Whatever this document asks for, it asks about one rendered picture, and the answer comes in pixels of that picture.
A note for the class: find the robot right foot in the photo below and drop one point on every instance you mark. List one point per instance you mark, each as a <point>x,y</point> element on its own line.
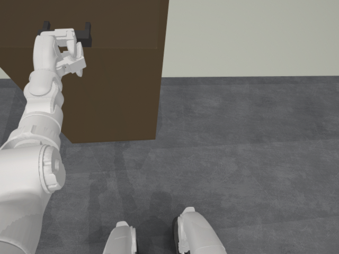
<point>176,236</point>

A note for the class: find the cabinet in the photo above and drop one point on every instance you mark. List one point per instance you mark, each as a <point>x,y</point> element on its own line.
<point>117,97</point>

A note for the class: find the robot right thigh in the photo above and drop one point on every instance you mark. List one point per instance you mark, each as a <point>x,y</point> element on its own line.
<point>201,237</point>

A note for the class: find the robot left upper arm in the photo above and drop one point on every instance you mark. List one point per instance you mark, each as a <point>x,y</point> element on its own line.
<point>28,177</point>

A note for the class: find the handle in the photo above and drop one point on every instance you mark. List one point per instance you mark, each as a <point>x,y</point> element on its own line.
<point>82,36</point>

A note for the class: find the robot left forearm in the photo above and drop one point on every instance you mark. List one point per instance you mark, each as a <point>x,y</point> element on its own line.
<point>42,119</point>

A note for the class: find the drawer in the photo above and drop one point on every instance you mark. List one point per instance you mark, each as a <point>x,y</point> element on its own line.
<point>114,23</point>

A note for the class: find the left robot hand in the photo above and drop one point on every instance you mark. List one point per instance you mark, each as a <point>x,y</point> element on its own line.
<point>46,54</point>

